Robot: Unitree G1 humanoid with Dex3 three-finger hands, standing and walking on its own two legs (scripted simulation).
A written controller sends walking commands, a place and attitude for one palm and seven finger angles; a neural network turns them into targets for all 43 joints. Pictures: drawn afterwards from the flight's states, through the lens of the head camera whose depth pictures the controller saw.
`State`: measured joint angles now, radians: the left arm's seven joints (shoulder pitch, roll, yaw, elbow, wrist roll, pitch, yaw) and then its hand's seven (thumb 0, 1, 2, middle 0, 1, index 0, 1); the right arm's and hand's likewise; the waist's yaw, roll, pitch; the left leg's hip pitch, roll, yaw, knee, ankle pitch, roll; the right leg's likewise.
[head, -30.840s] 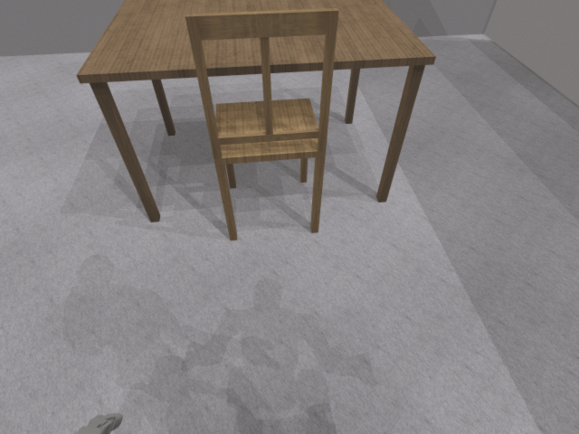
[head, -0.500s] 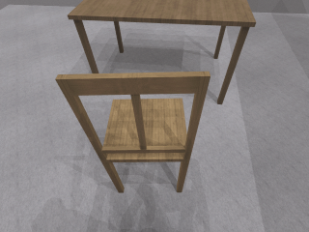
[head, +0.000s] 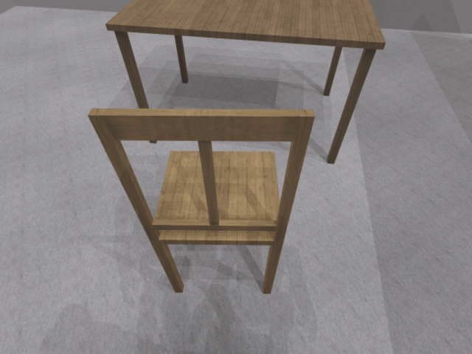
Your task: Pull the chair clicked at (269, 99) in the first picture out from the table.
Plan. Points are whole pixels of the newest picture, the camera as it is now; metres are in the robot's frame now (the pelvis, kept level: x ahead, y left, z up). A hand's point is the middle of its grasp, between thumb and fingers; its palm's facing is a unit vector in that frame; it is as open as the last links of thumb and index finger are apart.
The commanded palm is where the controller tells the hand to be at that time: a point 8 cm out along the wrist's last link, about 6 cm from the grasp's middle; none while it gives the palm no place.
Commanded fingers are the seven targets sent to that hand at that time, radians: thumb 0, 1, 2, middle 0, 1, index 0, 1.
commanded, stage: look to check the result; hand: left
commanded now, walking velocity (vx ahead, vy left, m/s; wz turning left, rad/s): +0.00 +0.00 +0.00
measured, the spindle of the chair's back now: (210, 187) +0.48 +0.10 -0.06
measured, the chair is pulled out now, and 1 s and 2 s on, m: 0.69 0.69 0.69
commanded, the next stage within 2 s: stand and wait in 0.76 s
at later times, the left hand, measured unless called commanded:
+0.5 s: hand out of the picture +0.00 +0.15 -0.17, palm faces +0.03 -0.99 -0.17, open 7.3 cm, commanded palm none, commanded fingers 0.00 0.90 0.90 -0.20 -0.30 -0.20 -0.30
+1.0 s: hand out of the picture -0.01 +0.17 -0.17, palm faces +0.03 -0.98 -0.19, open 7.3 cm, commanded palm none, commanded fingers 0.00 0.90 0.90 -0.20 -0.30 -0.20 -0.30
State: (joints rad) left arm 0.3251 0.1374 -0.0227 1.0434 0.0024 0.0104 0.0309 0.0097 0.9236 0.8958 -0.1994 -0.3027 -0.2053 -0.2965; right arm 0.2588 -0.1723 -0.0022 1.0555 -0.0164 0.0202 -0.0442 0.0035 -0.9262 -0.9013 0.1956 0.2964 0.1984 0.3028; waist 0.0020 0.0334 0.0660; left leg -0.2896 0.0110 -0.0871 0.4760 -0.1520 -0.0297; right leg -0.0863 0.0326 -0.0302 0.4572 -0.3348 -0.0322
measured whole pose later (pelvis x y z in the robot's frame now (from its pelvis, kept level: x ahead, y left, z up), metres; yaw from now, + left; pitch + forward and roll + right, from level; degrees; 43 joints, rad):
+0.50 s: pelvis +0.01 +0.00 +0.00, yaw +0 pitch -2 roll +0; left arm 0.33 0.11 -0.02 1.05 0.00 0.01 0.04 0.00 0.91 0.90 -0.20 -0.30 -0.20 -0.30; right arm 0.30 -0.13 0.01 1.09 -0.01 0.01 -0.05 0.01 -0.92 -0.90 0.20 0.30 0.20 0.30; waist 0.00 0.02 0.07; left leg -0.28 0.01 -0.07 0.48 -0.17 -0.03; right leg -0.08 0.03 -0.02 0.46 -0.35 -0.03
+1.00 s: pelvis +0.01 +0.00 +0.00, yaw +0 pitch -2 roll +0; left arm 0.35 0.13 -0.01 1.06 0.00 0.00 0.04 0.00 0.91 0.90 -0.20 -0.30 -0.20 -0.30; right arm 0.29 -0.14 0.01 1.09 -0.01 0.01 -0.05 0.01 -0.92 -0.90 0.20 0.30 0.20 0.30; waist 0.00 0.01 0.07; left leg -0.27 0.00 -0.07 0.47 -0.17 -0.03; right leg -0.07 0.02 -0.02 0.45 -0.35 -0.03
